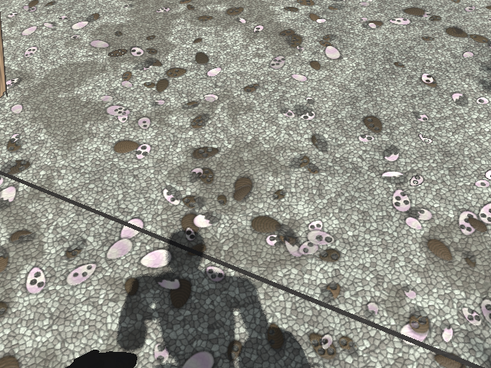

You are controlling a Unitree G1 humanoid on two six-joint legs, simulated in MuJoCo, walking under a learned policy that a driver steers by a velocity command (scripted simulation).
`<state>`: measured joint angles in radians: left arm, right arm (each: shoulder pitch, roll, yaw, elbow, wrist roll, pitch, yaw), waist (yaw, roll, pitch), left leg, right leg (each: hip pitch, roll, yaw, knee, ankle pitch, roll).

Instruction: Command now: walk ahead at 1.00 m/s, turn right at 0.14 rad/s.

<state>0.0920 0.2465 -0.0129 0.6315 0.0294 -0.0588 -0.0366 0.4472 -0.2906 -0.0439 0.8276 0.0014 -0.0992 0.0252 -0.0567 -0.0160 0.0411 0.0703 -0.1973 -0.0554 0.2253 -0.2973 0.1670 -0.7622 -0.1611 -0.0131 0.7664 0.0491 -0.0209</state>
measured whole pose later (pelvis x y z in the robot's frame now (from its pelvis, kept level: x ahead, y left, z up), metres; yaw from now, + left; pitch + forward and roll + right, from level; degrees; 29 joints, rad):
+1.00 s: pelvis +0.89 -0.28 -0.03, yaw -48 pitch +1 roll +3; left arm -0.06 0.32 0.02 0.58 0.02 -0.03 -0.09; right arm 0.51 -0.28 -0.03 0.89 0.00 -0.09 -0.02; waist -0.08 -0.07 0.06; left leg 0.18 0.04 0.29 0.49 -0.42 -0.07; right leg -0.65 0.03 -0.13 0.67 0.03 -0.16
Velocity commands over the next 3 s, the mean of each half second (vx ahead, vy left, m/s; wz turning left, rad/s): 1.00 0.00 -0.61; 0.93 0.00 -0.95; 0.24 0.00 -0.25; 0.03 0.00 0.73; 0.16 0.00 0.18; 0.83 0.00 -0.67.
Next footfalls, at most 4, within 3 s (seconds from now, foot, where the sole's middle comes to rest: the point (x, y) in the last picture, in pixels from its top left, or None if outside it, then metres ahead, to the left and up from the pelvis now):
0.16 right None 0.37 -0.12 -0.77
0.58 left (257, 253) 0.82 -0.05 -0.77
1.02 right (374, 192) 1.03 -0.46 -0.77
1.50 left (362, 141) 1.27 -0.47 -0.77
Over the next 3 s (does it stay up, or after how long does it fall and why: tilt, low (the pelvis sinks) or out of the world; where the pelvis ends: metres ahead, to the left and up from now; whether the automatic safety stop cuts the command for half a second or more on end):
stays up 1.40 -0.77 -0.01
